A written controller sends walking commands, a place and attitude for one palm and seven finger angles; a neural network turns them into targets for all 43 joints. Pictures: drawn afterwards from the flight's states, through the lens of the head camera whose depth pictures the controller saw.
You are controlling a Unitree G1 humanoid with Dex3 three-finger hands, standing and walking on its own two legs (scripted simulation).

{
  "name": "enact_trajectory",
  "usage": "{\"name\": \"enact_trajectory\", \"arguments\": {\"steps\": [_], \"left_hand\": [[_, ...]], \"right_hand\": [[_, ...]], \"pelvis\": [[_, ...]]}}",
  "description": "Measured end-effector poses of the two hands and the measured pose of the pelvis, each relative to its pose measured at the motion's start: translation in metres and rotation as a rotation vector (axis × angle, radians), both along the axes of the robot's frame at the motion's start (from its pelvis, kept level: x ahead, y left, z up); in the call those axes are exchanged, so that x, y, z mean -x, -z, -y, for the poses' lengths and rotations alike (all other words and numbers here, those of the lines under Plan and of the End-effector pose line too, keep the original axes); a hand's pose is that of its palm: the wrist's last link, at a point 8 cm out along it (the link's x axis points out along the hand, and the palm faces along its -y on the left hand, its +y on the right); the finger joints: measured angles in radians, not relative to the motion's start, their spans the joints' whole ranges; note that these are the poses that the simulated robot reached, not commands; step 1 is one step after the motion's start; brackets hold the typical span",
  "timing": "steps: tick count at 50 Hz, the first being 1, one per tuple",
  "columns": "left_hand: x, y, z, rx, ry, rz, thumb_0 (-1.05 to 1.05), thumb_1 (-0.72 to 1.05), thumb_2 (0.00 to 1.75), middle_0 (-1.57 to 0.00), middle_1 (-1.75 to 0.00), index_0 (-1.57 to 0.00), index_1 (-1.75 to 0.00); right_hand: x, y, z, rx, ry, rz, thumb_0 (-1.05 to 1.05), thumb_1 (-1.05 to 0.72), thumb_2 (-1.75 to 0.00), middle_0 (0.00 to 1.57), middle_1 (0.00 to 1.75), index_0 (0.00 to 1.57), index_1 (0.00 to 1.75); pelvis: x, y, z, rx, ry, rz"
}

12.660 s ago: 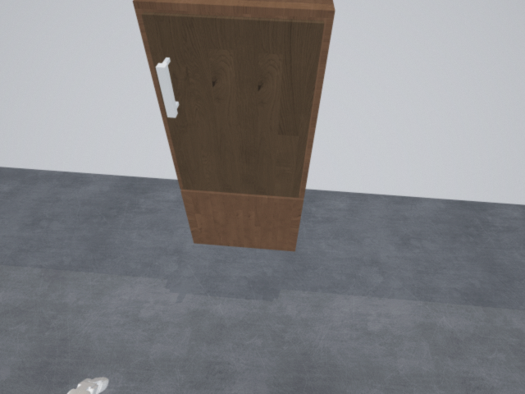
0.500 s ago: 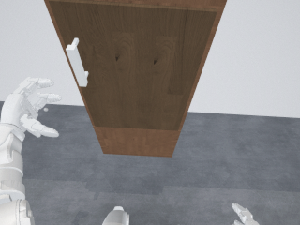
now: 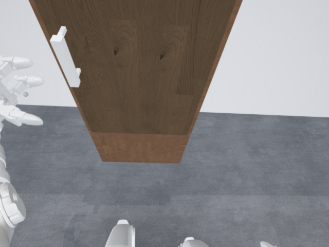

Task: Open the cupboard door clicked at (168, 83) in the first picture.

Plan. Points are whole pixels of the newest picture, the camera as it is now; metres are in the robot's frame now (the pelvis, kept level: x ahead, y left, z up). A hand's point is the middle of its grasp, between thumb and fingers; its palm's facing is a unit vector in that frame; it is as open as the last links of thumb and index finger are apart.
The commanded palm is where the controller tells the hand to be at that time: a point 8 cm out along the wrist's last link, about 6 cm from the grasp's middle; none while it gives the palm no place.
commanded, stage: move the hooked fingers beside the handle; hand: left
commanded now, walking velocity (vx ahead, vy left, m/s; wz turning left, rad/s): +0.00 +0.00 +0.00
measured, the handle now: (69, 58) +0.55 +0.25 +0.11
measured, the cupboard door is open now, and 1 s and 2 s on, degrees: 0 0 0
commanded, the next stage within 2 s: slide the fingers in behind the handle in 1.46 s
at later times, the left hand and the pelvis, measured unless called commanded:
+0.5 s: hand (34, 71) +0.49 +0.31 +0.11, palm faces +0.02 -1.00 +0.03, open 14.0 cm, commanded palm +0.48 +0.36 +0.11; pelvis +0.00 +0.01 -0.01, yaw -2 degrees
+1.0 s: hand (34, 68) +0.51 +0.32 +0.11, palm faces +0.03 -1.00 +0.00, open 14.0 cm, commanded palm +0.49 +0.35 +0.10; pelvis +0.01 +0.01 -0.02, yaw -2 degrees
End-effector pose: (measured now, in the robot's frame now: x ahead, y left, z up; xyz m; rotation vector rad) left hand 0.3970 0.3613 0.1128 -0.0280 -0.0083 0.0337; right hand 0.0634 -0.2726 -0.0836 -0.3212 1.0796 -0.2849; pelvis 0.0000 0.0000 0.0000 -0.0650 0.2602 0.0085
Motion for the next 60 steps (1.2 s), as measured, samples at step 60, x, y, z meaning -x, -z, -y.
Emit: {"name": "enact_trajectory", "arguments": {"steps": [60], "left_hand": [[-0.085,0.012,-0.002,0.003,0.022,-0.102,-0.01,-0.5,0.3,-0.3,-1.2,-0.3,-1.2]], "right_hand": [[0.038,0.01,-0.017,0.002,0.075,-0.192,0.0,-0.9,-0.9,0.21,0.3,0.21,0.3]], "pelvis": [[-0.006,0.014,-0.012,0.035,0.015,-0.113]]}}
